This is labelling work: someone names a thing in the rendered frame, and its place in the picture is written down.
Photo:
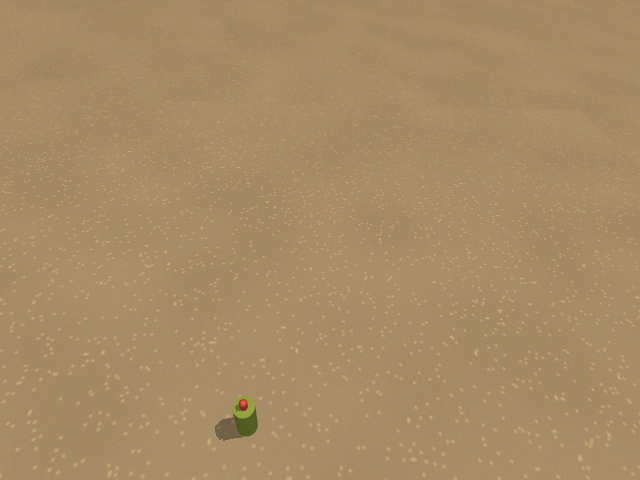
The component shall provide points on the bottle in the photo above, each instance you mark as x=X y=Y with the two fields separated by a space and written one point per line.
x=245 y=415

